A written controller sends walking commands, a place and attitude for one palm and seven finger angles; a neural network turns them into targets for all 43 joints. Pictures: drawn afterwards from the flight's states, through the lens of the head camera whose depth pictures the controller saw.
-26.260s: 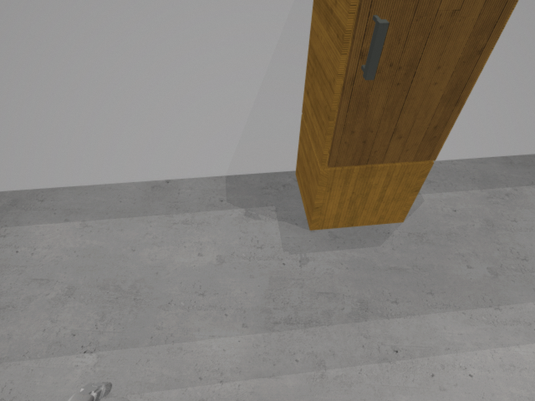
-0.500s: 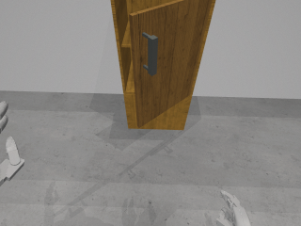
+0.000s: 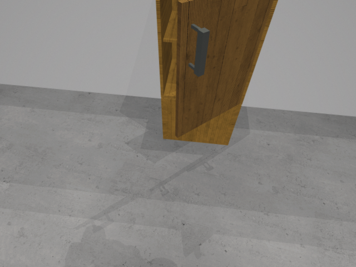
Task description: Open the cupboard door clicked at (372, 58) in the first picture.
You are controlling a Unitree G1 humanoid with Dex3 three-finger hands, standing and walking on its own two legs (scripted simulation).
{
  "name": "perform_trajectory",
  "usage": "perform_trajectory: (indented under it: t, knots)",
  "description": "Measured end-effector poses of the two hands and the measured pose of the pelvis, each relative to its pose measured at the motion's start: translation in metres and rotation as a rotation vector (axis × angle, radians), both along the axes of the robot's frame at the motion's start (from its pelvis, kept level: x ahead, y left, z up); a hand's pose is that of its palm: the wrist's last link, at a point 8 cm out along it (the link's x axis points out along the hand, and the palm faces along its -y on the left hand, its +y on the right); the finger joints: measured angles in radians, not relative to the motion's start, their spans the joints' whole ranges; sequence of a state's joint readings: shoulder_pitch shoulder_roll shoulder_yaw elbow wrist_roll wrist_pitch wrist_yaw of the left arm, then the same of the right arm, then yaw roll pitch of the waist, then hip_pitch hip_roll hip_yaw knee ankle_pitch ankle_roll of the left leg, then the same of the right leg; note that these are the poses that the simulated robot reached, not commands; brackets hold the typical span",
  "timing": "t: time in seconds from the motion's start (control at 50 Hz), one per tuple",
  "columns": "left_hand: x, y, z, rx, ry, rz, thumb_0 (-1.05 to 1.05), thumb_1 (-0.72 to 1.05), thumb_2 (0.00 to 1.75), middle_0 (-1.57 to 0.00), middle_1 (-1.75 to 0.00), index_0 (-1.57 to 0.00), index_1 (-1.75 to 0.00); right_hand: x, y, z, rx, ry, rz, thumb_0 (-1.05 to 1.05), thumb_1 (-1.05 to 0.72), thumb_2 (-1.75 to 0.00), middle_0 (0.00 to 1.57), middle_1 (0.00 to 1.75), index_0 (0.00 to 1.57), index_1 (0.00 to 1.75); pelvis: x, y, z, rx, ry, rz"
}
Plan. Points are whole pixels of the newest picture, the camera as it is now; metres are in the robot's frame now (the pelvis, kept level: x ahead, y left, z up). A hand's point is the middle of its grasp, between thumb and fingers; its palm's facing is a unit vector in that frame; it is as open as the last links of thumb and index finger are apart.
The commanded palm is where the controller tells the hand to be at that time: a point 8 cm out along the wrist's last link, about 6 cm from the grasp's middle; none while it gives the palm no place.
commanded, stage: let the arm hang, fingers relaxed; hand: left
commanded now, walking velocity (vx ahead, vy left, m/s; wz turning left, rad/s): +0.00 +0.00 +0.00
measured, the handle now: (196, 50) +0.71 -0.01 +0.11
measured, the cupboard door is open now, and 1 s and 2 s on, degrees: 42 42 42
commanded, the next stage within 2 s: look to check the result in 0.62 s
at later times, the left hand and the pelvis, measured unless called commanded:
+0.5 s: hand out of the picture +0.08 +0.24 -0.15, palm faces -0.02 -0.94 -0.33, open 7.4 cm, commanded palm none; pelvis +0.01 +0.00 +0.01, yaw -1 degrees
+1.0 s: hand out of the picture +0.11 +0.24 -0.14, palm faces -0.03 -0.94 -0.35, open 7.4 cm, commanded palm none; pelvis +0.03 -0.01 +0.01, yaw -1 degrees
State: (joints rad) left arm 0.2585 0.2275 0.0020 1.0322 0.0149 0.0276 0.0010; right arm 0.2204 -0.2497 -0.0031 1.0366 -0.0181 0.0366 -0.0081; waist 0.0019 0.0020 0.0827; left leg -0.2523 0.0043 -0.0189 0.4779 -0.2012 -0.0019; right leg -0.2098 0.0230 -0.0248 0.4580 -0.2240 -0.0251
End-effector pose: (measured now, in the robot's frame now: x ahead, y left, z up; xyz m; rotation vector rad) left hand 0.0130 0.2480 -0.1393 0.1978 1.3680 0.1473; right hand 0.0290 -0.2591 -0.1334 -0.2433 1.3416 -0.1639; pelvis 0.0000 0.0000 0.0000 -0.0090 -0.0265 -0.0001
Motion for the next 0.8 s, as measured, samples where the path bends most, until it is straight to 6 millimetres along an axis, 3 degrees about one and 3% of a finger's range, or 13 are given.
perform_trajectory:
  t: [0.12, 0.28, 0.58, 0.8]
  knots:
    - [-0.011, 0.024, 0.012, 0.061, 0.027, 0.013, 0.0, 0.92, 0.9, -0.2, -0.3, -0.2, -0.3, -0.01, 0.011, -0.007, 0.036, 0.008, -0.015, 0.0, -0.91, -0.9, 0.2, 0.3, 0.2, 0.3, -0.004, 0.005, 0.002, 0.001, 0.0, -0.004]
    - [0.01, 0.041, 0.024, 0.113, -0.022, 0.002, 0.0, 0.91, 0.9, -0.2, -0.3, -0.2, -0.3, -0.009, 0.014, -0.012, 0.055, -0.002, -0.024, 0.0, -0.91, -0.9, 0.2, 0.3, 0.2, 0.3, -0.002, 0.007, 0.004, 0.009, -0.001, -0.008]
    - [0.071, 0.031, 0.028, 0.094, -0.129, -0.051, 0.0, 0.91, 0.9, -0.2, -0.3, -0.2, -0.3, 0.025, -0.017, 0.002, -0.01, -0.052, -0.017, 0.0, -0.91, -0.9, 0.2, 0.3, 0.2, 0.3, 0.011, 0.003, 0.007, 0.014, 0.0, -0.01]
    - [0.088, 0.028, 0.03, 0.099, -0.129, -0.062, 0.0, 0.9, 0.9, -0.2, -0.3, -0.2, -0.3, 0.052, -0.03, 0.009, -0.033, -0.078, 0.003, 0.0, -0.91, -0.9, 0.2, 0.3, 0.2, 0.3, 0.021, -0.003, 0.009, 0.014, 0.008, -0.01]
